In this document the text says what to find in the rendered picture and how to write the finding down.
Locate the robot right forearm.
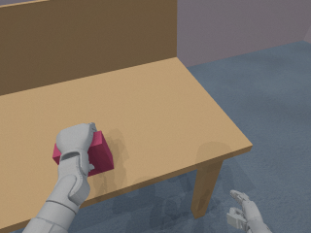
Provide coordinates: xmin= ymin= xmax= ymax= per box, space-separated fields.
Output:
xmin=246 ymin=220 xmax=272 ymax=233

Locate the robot left forearm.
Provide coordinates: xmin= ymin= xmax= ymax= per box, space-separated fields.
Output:
xmin=22 ymin=149 xmax=90 ymax=233

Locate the sponge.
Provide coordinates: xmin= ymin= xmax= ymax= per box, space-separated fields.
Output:
xmin=52 ymin=130 xmax=115 ymax=177

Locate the table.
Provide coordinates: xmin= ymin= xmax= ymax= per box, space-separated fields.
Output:
xmin=0 ymin=0 xmax=253 ymax=233

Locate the robot right hand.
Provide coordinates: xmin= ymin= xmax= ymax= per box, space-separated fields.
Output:
xmin=226 ymin=189 xmax=263 ymax=233

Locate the robot left hand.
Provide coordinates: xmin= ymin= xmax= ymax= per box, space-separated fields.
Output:
xmin=55 ymin=122 xmax=97 ymax=172

